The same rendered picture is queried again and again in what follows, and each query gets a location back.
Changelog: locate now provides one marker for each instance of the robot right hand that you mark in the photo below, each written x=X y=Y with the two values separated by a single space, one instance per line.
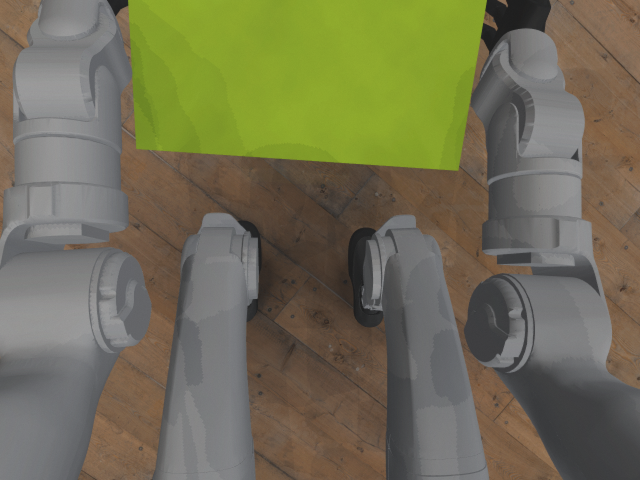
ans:
x=519 y=14

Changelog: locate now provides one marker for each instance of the robot left foot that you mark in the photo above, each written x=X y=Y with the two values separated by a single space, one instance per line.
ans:
x=248 y=226

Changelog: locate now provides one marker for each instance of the carton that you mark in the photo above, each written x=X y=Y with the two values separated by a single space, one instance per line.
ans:
x=374 y=82

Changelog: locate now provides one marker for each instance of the robot left upper arm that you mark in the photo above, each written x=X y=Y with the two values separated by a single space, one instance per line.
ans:
x=65 y=316

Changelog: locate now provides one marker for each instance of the robot right upper arm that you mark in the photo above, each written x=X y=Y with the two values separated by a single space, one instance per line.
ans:
x=548 y=338

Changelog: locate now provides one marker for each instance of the robot left forearm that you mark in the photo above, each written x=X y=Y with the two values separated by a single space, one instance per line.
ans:
x=67 y=131

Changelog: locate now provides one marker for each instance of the robot left shin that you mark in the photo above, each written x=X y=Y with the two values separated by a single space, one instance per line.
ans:
x=209 y=220

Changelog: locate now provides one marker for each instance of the robot right forearm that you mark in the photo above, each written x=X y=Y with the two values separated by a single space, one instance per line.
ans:
x=534 y=131

